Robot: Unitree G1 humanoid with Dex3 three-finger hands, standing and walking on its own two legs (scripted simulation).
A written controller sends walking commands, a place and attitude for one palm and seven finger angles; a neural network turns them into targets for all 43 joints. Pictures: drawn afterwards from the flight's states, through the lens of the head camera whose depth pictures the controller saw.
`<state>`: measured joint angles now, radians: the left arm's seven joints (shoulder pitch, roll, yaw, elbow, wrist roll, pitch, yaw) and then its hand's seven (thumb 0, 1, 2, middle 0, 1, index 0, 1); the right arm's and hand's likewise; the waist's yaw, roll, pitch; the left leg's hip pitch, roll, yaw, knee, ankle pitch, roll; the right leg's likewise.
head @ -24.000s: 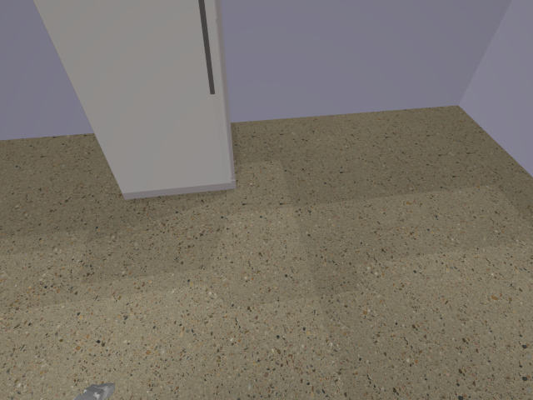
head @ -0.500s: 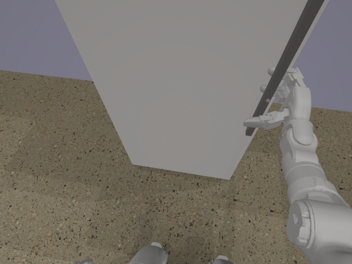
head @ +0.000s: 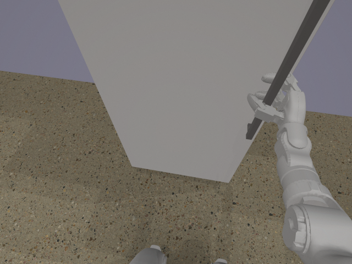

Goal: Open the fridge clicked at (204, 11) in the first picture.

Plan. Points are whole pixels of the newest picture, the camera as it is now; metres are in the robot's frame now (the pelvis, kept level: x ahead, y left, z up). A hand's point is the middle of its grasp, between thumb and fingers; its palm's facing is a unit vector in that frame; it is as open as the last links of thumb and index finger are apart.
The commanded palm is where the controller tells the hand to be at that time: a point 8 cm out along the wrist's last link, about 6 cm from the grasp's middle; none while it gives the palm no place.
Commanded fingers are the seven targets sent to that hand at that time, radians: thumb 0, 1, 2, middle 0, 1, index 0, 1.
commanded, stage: grip the handle and tug to test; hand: right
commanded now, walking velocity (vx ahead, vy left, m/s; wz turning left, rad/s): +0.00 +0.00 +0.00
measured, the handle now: (278, 74) +0.53 -0.13 +0.13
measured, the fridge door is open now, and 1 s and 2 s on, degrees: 0 0 21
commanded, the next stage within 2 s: pull the door a little, standing still in 0.88 s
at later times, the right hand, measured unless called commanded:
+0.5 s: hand (262, 103) +0.48 -0.11 +0.09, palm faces +0.01 +1.00 -0.01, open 5.3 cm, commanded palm +0.44 -0.17 +0.09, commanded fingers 0.00 -0.90 -0.90 0.45 1.40 0.45 1.40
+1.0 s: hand (261, 105) +0.47 -0.11 +0.09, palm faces +0.00 +1.00 +0.00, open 5.6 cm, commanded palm +0.43 -0.16 +0.09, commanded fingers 0.00 -0.90 -0.90 0.45 1.40 0.45 1.40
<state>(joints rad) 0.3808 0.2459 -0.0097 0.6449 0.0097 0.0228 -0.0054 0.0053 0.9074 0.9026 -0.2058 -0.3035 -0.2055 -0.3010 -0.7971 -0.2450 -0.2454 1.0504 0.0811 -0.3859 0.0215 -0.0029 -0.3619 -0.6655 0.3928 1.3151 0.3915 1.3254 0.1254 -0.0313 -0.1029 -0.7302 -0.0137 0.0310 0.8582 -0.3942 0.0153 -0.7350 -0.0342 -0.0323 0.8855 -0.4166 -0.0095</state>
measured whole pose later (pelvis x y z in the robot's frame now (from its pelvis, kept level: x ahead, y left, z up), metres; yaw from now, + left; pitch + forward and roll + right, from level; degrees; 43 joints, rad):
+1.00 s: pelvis +0.03 +0.00 +0.01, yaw +2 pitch +15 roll +0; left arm 0.38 0.24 0.01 0.58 0.00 0.03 -0.02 0.01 0.91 0.90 -0.20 -0.30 -0.20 -0.30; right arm -0.52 -0.20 -0.22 0.69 0.13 -0.28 0.02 0.01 -0.80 -0.80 0.31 1.36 0.31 1.37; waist 0.11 -0.04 -0.12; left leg -0.64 -0.03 0.00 0.78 -0.40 0.02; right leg -0.63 -0.04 -0.06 0.80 -0.43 -0.01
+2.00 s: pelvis +0.03 +0.03 +0.04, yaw -5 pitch +1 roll +0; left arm 0.15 0.22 -0.03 0.54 0.01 0.04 0.11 0.01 0.91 0.90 -0.21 -0.30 -0.21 -0.30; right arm 0.10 -0.06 0.15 0.06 -0.01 -0.08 -0.04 0.00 -0.72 -0.78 0.32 1.28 0.38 1.40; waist 0.01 -0.07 0.01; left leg -0.26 -0.02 0.16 0.54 -0.30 0.08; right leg -0.35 -0.01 -0.01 0.62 -0.22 -0.02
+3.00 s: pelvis -0.03 +0.43 +0.01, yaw -49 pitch -3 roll +0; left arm 0.13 0.17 0.02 0.61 0.04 -0.16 0.10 0.01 0.91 0.90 -0.20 -0.30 -0.20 -0.30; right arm 0.13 -0.15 0.16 -0.13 -0.05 -0.14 -0.03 0.00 -0.69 -0.80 0.42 1.34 0.35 1.40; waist 0.05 0.01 0.15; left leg -0.52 0.04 0.07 1.01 -0.43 -0.02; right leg -0.40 -0.07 -0.05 0.79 -0.32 0.00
